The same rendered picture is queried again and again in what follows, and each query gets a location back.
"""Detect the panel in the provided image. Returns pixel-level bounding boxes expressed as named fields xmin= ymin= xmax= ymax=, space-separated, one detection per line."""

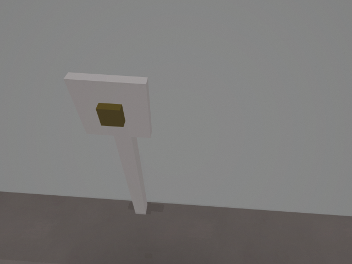
xmin=64 ymin=72 xmax=152 ymax=215

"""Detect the button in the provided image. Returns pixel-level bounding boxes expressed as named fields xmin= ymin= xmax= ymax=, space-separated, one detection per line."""
xmin=96 ymin=103 xmax=125 ymax=127

